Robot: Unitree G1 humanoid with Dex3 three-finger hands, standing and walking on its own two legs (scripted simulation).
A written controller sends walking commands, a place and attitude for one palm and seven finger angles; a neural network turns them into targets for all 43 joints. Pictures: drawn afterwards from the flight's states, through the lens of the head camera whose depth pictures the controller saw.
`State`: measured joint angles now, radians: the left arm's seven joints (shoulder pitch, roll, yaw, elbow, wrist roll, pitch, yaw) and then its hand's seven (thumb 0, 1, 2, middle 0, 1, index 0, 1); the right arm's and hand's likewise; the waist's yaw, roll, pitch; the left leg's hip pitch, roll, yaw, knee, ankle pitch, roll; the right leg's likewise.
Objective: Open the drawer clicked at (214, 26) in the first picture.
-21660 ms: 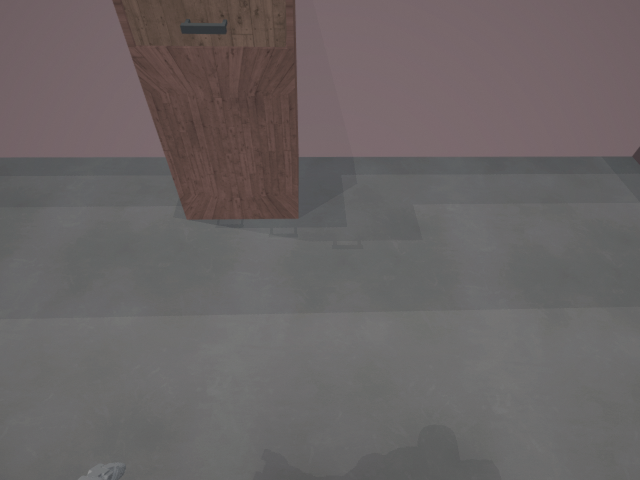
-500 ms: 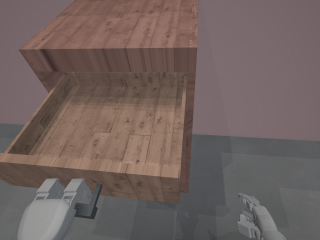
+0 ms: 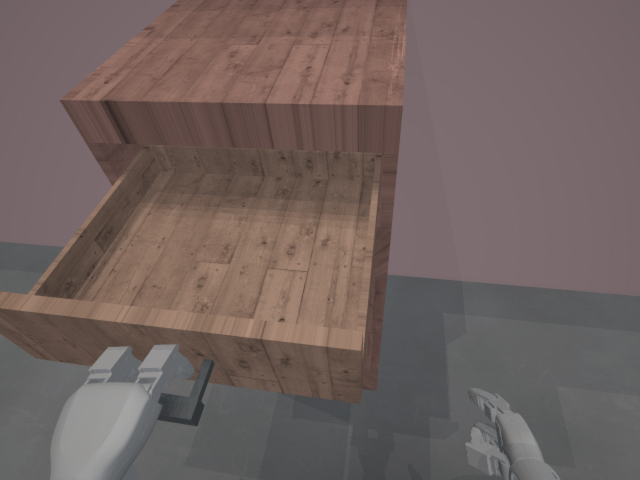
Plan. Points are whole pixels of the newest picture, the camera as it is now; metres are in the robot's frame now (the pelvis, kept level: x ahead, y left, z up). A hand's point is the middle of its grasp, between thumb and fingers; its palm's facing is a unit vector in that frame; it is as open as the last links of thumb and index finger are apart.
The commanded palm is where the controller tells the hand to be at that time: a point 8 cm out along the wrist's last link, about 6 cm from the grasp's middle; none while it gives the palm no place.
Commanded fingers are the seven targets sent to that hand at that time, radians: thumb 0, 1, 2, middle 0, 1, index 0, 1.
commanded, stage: lift the hand off the handle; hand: left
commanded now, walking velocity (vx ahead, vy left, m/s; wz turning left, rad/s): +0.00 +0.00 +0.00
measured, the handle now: (153, 383) +0.20 +0.21 +0.07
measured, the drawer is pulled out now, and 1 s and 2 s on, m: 0.30 0.29 0.29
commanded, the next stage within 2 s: draw the hand back to the body in 1.62 s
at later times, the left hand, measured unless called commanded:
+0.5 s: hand (144, 427) +0.16 +0.21 +0.06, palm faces +0.04 -0.13 -0.99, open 13.5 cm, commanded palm +0.13 +0.22 +0.13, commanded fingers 0.00 -0.50 0.30 -0.30 -1.20 -0.30 -1.20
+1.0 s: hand (99, 397) +0.16 +0.23 +0.13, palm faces +0.10 -0.17 -0.98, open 13.3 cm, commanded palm +0.12 +0.22 +0.20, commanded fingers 0.00 -0.50 0.30 -0.30 -1.20 -0.30 -1.20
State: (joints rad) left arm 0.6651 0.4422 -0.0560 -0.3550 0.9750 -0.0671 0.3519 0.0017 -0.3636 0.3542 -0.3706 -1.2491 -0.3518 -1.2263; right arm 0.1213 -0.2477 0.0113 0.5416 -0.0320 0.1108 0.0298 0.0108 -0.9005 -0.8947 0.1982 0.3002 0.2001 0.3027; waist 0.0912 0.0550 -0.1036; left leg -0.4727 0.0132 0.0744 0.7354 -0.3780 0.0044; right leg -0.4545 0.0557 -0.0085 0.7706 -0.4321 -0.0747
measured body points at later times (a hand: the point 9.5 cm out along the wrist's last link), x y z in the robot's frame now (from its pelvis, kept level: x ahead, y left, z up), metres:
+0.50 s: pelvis -0.01 +0.01 +0.00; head -0.01 -0.04 +0.45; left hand +0.15 +0.22 +0.11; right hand +0.20 -0.19 -0.10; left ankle +0.00 +0.12 -0.71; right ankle -0.03 -0.07 -0.71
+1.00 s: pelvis -0.01 +0.03 +0.02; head -0.02 -0.01 +0.47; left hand +0.15 +0.23 +0.18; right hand +0.23 -0.16 -0.06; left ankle +0.00 +0.12 -0.71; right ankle -0.03 -0.07 -0.71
